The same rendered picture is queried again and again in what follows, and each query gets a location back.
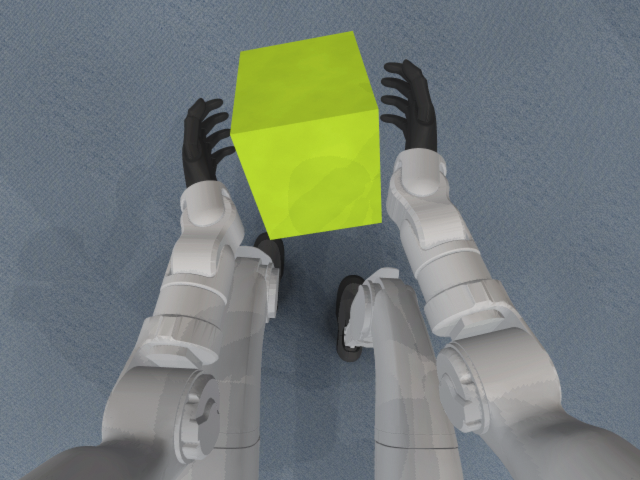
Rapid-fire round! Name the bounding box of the robot right forearm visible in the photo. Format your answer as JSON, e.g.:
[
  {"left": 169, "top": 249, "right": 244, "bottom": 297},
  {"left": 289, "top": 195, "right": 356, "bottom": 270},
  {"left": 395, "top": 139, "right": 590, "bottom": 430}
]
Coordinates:
[{"left": 386, "top": 148, "right": 562, "bottom": 399}]

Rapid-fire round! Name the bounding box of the robot left upper arm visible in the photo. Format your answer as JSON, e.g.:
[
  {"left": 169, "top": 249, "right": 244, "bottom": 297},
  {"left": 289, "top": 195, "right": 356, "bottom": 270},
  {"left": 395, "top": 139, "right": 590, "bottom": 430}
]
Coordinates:
[{"left": 19, "top": 366, "right": 220, "bottom": 480}]

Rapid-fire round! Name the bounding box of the robot left forearm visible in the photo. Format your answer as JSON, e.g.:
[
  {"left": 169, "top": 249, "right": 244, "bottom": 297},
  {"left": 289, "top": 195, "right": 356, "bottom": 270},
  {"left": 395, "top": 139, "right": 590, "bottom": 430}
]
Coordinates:
[{"left": 102, "top": 180, "right": 245, "bottom": 439}]

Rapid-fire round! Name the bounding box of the robot right upper arm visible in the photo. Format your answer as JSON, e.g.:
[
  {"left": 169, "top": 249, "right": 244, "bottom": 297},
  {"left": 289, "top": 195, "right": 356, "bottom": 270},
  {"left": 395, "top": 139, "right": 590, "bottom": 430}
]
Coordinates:
[{"left": 436, "top": 327, "right": 640, "bottom": 480}]

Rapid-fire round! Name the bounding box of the right robot hand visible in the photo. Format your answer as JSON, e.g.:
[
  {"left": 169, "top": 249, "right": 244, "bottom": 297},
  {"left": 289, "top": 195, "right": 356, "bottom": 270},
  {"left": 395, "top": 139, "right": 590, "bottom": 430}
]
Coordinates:
[{"left": 380, "top": 59, "right": 437, "bottom": 152}]

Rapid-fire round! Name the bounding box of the left robot thigh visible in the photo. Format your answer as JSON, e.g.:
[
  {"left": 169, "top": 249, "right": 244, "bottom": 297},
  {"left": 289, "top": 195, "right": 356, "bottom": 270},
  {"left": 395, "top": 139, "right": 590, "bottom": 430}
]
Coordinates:
[{"left": 176, "top": 257, "right": 279, "bottom": 480}]

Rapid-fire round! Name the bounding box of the carton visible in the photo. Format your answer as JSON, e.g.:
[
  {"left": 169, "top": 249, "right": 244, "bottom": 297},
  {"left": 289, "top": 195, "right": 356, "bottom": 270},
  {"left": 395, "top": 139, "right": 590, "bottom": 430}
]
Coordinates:
[{"left": 230, "top": 31, "right": 382, "bottom": 240}]

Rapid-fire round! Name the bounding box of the left robot hand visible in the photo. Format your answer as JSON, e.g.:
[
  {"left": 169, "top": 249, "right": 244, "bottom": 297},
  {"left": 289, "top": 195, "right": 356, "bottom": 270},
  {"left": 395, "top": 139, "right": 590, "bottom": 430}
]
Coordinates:
[{"left": 182, "top": 98, "right": 236, "bottom": 188}]

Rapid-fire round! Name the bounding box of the robot left shin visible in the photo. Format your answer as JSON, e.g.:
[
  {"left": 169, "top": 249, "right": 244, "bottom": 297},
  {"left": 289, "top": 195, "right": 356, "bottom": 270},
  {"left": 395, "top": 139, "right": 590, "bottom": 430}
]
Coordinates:
[{"left": 235, "top": 246, "right": 275, "bottom": 268}]

